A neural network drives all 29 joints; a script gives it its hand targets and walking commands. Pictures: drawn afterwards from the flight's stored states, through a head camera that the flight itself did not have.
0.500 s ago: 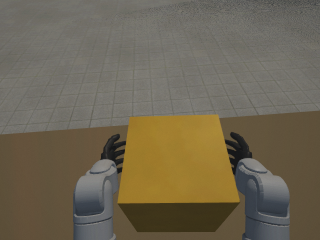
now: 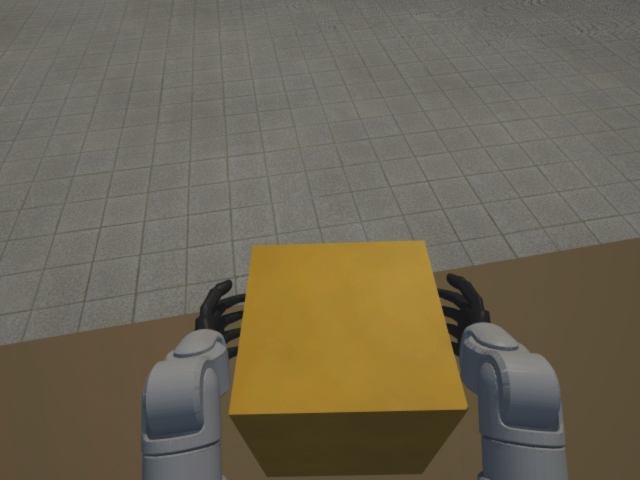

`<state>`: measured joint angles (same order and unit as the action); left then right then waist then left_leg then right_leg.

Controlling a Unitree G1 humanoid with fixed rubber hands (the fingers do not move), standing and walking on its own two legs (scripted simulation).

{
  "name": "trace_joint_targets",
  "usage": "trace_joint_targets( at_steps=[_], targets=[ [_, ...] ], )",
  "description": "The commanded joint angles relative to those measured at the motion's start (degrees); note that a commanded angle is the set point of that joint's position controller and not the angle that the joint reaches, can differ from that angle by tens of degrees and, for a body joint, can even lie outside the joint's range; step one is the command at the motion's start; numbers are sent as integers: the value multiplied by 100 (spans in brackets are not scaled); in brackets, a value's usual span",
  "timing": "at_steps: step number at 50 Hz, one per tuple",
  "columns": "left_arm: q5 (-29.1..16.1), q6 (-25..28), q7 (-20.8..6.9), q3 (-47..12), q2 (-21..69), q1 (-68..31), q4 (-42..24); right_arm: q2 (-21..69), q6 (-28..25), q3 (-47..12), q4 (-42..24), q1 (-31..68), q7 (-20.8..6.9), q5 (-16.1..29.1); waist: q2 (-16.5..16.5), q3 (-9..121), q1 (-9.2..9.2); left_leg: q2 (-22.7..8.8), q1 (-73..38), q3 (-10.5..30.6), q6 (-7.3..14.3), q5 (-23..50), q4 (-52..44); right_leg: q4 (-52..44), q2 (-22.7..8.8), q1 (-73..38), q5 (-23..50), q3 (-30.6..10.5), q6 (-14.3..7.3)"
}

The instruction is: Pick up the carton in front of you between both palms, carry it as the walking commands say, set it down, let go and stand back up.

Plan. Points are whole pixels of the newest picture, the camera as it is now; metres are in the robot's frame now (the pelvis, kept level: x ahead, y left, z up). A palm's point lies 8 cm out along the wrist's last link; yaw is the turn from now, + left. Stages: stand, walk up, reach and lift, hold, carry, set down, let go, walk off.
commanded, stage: carry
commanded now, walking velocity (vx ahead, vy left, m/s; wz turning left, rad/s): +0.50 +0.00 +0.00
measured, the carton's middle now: (341, 365) +0.26 +0.00 -0.01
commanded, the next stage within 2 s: none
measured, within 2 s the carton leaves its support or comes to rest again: neither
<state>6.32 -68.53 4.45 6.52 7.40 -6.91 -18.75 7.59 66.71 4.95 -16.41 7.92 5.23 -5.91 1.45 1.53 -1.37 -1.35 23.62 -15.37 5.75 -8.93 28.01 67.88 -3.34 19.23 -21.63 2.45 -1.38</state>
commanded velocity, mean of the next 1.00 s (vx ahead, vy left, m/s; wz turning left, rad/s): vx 0.22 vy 0.00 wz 0.00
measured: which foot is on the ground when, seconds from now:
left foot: down 0.00-0.42, up 0.44-0.78, down 0.80-1.00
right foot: up 0.00-0.38, down 0.40-0.84, up 0.86-0.98, down 1.00-1.00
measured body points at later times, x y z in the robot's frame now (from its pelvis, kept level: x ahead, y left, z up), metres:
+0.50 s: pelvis +0.33 -0.04 -0.01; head +0.35 -0.05 +0.44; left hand +0.63 +0.14 +0.10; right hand +0.66 -0.16 +0.09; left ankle +0.17 +0.07 -0.62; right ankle +0.41 -0.09 -0.73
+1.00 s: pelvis +0.55 -0.02 +0.00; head +0.64 -0.01 +0.44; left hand +0.93 +0.14 +0.08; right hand +0.93 -0.16 +0.08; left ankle +0.60 +0.06 -0.73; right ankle +0.51 -0.14 -0.73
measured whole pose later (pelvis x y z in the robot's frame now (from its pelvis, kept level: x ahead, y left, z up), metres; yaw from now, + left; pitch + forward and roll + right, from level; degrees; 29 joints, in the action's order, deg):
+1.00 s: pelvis +0.55 -0.02 +0.00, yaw +2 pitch +6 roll +0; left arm 4.1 -70.4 6.4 14.0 1.6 -39.2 -1.2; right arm 2.8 68.2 13.7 -0.7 38.4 6.9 -4.5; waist 0.7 -6.3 -1.1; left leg 0.9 26.6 -6.5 4.5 -10.0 30.8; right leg 34.2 -0.4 18.9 -23.7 0.6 -0.6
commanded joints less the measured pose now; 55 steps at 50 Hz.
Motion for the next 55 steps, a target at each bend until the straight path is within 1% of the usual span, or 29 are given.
trace_joint_targets(
  at_steps=[1, 4, 9, 15, 17, 18, 19, 20, 21, 22, 23, 24, 25, 28, 31, 35, 37, 39, 40, 41, 42, 43, 44, 45, 48, 50, 51, 53, 55],
  targets=[
    [-2236, 239, -1456, -4311, 5617, -2492, -561, 5799, -107, -4191, -679, 2405, -1549, 2397, -496, 2134, 55, -1721, -2727, 2240, 212, 931, -1472, -117, -366, 1418, 574, -175, -51],
    [-2108, 373, -1381, -4353, 5668, -2141, -455, 5683, -155, -4226, -738, 2162, -1626, 2425, -755, 1993, 60, -1543, -2600, 1673, 230, 905, -1677, -1002, -282, 1473, 755, 145, 87],
    [-2102, 375, -1284, -4442, 5408, -2182, -754, 5262, -120, -4174, -933, 2042, -1669, 2420, -916, 1393, 46, -1275, -2788, 1082, 186, 1374, -1755, -2460, -228, 1873, 1507, 590, 224],
    [-2326, 13, -1234, -4375, 4618, -2794, -1127, 4476, 158, -3988, -1152, 2393, -1456, 2284, -984, 806, -13, -1200, -2855, 768, 148, 2068, -1469, -3483, -6, 1537, 1946, 930, -42],
    [-2365, -127, -1221, -4259, 4299, -3026, -1014, 4200, 280, -3925, -1092, 2675, -1380, 2256, -1043, 916, 27, -1176, -2843, 592, 48, 2960, -835, -3610, 163, 926, 1798, 1033, -204],
    [-2358, -183, -1213, -4180, 4165, -3094, -893, 4066, 343, -3909, -1066, 2879, -1346, 2264, -976, 1172, 150, -1050, -2665, 331, -76, 3370, -98, -3830, 400, 136, 1734, 1241, -237],
    [-2332, -225, -1207, -4067, 4026, -3175, -761, 3942, 408, -3913, -1015, 3095, -1316, 2270, -684, 1560, 337, -761, -2235, 107, -248, 3150, 977, -3999, 601, -966, 1438, 1387, -216],
    [-2316, -279, -1200, -3979, 3892, -3341, -684, 3817, 461, -3900, -924, 3356, -1289, 2257, -16, 1991, 528, -624, -1206, 236, -395, 1490, 2435, -4159, -403, -2108, 576, 53, -255],
    [-2266, -287, -1203, -3865, 3645, -3630, -505, 3995, 542, -3956, -912, 3636, -1251, 2341, 1575, 2434, 525, 280, 743, 595, -621, -1129, 4214, -4878, -2038, -3419, -115, -2993, -1150],
    [-2400, -319, -1201, -3883, 3851, -3735, -356, 3992, 573, -3891, -749, 3892, -1237, 2345, 1601, 2352, 603, 303, 1421, 1435, -468, -1815, 5111, -5419, -2005, -3259, 153, -3571, -1374],
    [-2524, -324, -1210, -3915, 3983, -4057, -377, 4162, 572, -3836, -642, 4139, -1223, 2395, 1262, 2231, 506, -17, 1687, 1613, -300, -1638, 5481, -5146, -1867, -3080, 861, -2830, -1317],
    [-2624, -314, -1225, -3959, 4230, -4365, -318, 4279, 547, -3767, -539, 4358, -1210, 2420, 563, 2177, 458, -173, 1712, 1628, -230, -1398, 5467, -4903, -1712, -2756, 1852, -2231, -1201],
    [-2695, -285, -1240, -3996, 4417, -4704, -286, 4407, 519, -3737, -368, 4494, -1196, 2409, 164, 2080, 382, -319, 1583, 1647, -210, -1157, 5122, -4804, -1625, -2303, 2635, -1665, -1079],
    [-2869, -176, -1273, -4020, 4669, -5446, 85, 4618, 396, -3718, 131, 5025, -1128, 2380, 281, 2187, 281, -282, 1211, 1413, -269, -954, 4236, -4726, -1327, -1834, 3405, -676, -932],
    [-2896, -94, -1270, -3864, 4736, -5823, 591, 4763, 284, -3656, 649, 5432, -1064, 2382, 465, 2153, 265, -137, 1278, 1190, -328, -830, 3149, -4448, -1140, -1885, 4499, -97, -964],
    [-2836, -23, -1228, -3586, 4802, -6327, 1104, 4964, 189, -3527, 1085, 6134, -1036, 2544, 728, 2205, 324, 209, 724, 759, -327, 48, 1665, -3867, -809, -1881, 5558, 520, -830],
    [-2765, -9, -1187, -3445, 4852, -6518, 1295, 5068, 178, -3460, 1223, 6485, -1062, 2645, 813, 2230, 373, 327, 460, 650, -320, 461, 980, -3542, -728, -2042, 5448, 571, -763],
    [-2727, -11, -1135, -3339, 4920, -6743, 1459, 5168, 188, -3339, 1420, 6687, -1116, 2716, 578, 2197, 226, 396, -251, 551, -215, 1344, -285, -2989, -590, -1987, 4961, 619, -547],
    [-2699, -18, -1112, -3304, 4964, -6814, 1547, 5196, 199, -3247, 1527, 6707, -1152, 2728, 403, 2299, 90, 119, -1079, 791, -118, 2274, -582, -2641, -501, -1609, 4281, 556, -321],
    [-2677, -39, -1092, -3265, 4991, -6871, 1626, 5156, 204, -3122, 1654, 6697, -1182, 2719, -290, 2790, 50, -939, -2420, 1908, 202, 5399, 281, -2011, -241, -750, 2417, 450, -88],
    [-2668, -76, -1072, -3238, 5115, -6936, 1752, 5169, 186, -2999, 1842, 6567, -1194, 2632, -1230, 3431, -111, -1691, -3566, 2814, 980, 6964, 664, -1499, 242, 134, 259, 115, 88],
    [-2646, -75, -1063, -3231, 5255, -6975, 1699, 5300, 174, -2927, 1872, 6464, -1214, 2658, -1598, 3485, -136, -1831, -3830, 3150, 1201, 6796, 451, -1333, 432, 596, -1305, -159, 61],
    [-2650, -51, -1053, -3214, 5414, -7105, 1620, 5456, 163, -2935, 1702, 6613, -1234, 2700, -1365, 3368, -82, -1739, -3846, 3020, 1120, 6300, 348, -1515, 404, 776, -1538, -348, 16],
    [-2681, -27, -1033, -3229, 5535, -7228, 1488, 5648, 155, -3001, 1499, 6792, -1244, 2753, -1075, 3270, -41, -1603, -3839, 2864, 916, 5840, 313, -2110, 292, 860, -1455, -393, -18],
    [-2658, 11, -939, -3274, 5774, -7203, 1098, 5876, 132, -3159, 851, 7049, -1196, 2823, -925, 3403, -72, -1239, -3648, 2343, 579, 5208, 375, -3481, 326, 263, -476, -271, 68],
    [-2603, 28, -897, -3332, 5738, -6922, 911, 5768, 112, -3294, 483, 6992, -1128, 2806, -785, 3575, 6, -1056, -3313, 1929, 459, 5079, 596, -4185, 246, -472, 695, -116, 113],
    [-2577, 43, -890, -3383, 5677, -6852, 798, 5678, 102, -3400, 342, 6993, -1102, 2797, -764, 3595, 67, -954, -2979, 1806, 381, 4905, 633, -4121, 130, -808, 1209, -176, 83],
    [-2526, 52, -891, -3522, 5464, -6800, 713, 5527, 118, -3537, 266, 7011, -1084, 2769, 5, 3608, 90, -743, -2278, 1629, 247, 4215, 804, -3244, -199, -1355, 3447, -399, -21],
    [-2549, 27, -944, -3626, 5319, -6634, 829, 5349, 132, -3584, 474, 6755, -1071, 2668, 157, 3534, 141, -536, -1864, 1500, 189, 3607, 931, -3037, -302, -1501, 4505, -451, -123]
  ],
)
